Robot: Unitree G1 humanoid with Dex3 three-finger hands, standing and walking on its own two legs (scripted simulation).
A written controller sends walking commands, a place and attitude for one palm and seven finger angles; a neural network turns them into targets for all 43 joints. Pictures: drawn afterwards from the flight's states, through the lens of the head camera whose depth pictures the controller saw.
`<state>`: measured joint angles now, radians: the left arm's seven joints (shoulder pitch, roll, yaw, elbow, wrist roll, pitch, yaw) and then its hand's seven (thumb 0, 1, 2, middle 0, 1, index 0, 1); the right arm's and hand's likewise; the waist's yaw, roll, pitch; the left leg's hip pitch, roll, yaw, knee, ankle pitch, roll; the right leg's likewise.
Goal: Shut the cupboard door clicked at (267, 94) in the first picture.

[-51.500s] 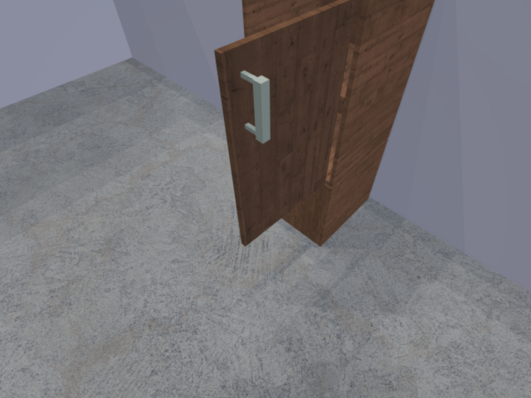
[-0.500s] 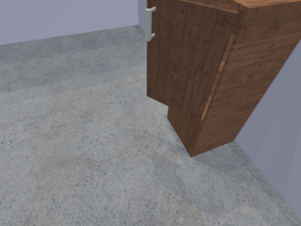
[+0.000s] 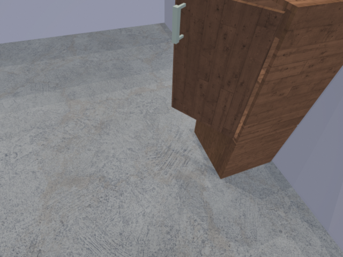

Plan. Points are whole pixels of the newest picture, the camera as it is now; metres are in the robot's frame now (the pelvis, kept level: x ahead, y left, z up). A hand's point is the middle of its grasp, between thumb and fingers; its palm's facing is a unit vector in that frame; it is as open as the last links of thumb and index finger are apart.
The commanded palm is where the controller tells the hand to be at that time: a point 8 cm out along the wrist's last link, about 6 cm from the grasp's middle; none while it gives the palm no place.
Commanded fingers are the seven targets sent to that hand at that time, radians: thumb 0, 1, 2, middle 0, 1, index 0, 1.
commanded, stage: walk to a spot facing it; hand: left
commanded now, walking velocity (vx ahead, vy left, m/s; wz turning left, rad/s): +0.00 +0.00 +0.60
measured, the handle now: (179, 23) +0.88 +0.01 +0.13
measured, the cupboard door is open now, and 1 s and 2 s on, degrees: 34 34 34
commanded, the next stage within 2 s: none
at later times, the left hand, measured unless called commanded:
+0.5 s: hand out of the picture +0.04 +0.25 -0.16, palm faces +0.34 -0.91 -0.23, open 7.4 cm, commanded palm none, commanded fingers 0.00 0.90 0.90 -0.20 -0.30 -0.20 -0.30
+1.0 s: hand out of the picture -0.06 +0.13 -0.15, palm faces +0.61 -0.73 -0.29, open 7.4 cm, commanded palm none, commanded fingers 0.00 0.90 0.90 -0.20 -0.30 -0.20 -0.30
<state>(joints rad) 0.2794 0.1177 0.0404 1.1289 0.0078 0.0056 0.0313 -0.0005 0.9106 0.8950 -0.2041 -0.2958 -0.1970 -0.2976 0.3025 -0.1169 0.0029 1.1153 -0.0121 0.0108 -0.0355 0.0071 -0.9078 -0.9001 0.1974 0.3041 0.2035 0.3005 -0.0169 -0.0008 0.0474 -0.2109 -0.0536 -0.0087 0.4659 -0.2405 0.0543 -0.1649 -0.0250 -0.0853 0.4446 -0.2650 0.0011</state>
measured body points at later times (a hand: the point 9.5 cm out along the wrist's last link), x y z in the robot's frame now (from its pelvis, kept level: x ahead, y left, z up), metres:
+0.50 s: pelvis -0.01 +0.01 +0.00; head +0.04 +0.05 +0.45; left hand +0.02 +0.30 -0.15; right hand +0.12 -0.22 -0.13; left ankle +0.00 +0.09 -0.74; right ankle +0.01 -0.17 -0.66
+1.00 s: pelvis +0.02 -0.05 +0.00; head +0.09 -0.04 +0.45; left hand -0.09 +0.17 -0.13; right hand +0.23 -0.22 -0.16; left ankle -0.10 +0.06 -0.65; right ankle +0.05 -0.15 -0.74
